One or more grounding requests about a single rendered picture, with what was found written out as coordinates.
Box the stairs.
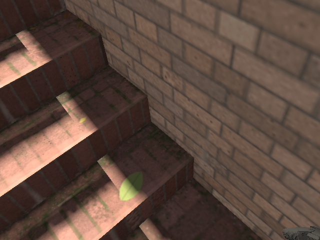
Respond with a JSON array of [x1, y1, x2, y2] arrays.
[[0, 0, 194, 240]]

